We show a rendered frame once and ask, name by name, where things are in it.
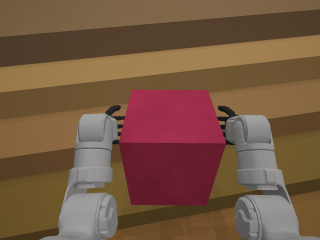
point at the left robot forearm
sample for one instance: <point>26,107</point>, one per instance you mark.
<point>92,159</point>

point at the right robot hand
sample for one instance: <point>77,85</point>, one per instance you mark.
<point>231,114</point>

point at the right robot forearm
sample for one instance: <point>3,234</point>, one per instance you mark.
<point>257,165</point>

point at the left robot hand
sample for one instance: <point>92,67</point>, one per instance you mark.
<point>109,112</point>

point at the carton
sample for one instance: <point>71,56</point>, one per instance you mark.
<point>171,145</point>

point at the right robot upper arm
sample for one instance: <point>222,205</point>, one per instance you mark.
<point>266,217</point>

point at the left robot upper arm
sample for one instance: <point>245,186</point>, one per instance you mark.
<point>87,216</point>

